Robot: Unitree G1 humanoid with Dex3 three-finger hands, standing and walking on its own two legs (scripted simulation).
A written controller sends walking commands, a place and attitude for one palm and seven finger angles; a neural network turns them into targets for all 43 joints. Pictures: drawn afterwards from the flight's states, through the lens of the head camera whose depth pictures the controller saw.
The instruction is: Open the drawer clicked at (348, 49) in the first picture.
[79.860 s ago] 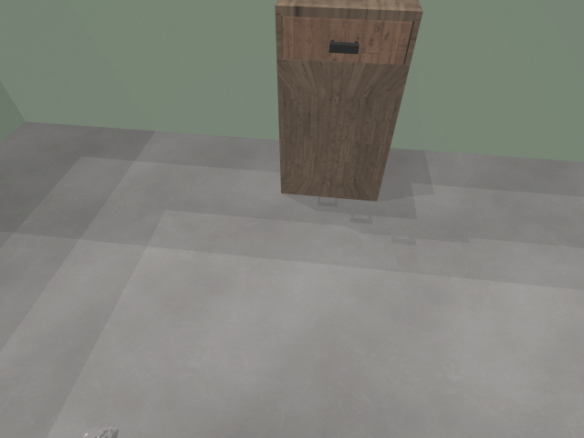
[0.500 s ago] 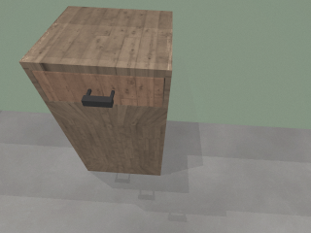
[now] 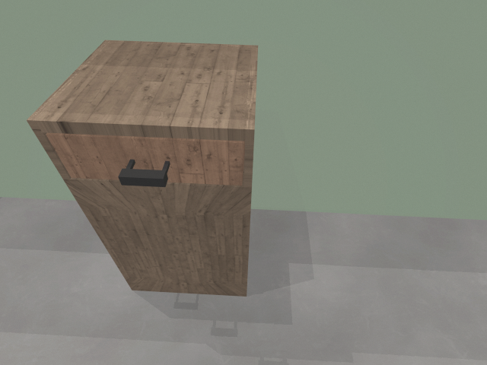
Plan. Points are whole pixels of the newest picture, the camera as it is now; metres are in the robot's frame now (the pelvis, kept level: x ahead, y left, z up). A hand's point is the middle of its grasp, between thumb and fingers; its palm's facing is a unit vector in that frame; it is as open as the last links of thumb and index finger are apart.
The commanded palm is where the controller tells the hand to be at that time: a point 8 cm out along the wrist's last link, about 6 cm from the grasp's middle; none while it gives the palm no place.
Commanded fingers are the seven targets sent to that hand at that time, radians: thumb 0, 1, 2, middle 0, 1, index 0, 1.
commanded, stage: come to a stop and stand still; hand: left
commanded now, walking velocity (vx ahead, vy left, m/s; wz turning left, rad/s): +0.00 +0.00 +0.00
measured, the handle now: (146, 170) +0.52 +0.25 +0.00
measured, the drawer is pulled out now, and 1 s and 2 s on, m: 0.00 0.00 0.00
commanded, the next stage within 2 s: look again from close up in 1.00 s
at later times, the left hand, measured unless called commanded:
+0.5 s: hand out of the picture -0.06 +0.20 -0.17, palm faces +0.02 -0.99 -0.16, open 7.4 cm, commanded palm none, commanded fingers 0.00 0.90 0.90 -0.20 -0.30 -0.20 -0.30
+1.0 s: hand out of the picture -0.10 +0.21 -0.17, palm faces +0.02 -0.99 -0.13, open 7.4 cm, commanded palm none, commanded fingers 0.00 0.90 0.90 -0.20 -0.30 -0.20 -0.30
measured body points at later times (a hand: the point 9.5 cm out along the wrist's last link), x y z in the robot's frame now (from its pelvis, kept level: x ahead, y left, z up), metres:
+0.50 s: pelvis -0.04 +0.04 +0.01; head -0.05 +0.04 +0.46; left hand -0.06 +0.25 -0.16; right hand -0.04 -0.19 -0.15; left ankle -0.02 +0.11 -0.73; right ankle -0.05 -0.08 -0.73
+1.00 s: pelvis -0.05 +0.07 +0.01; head -0.06 +0.07 +0.46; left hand -0.10 +0.26 -0.16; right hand -0.08 -0.14 -0.15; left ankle -0.02 +0.11 -0.73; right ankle -0.05 -0.08 -0.73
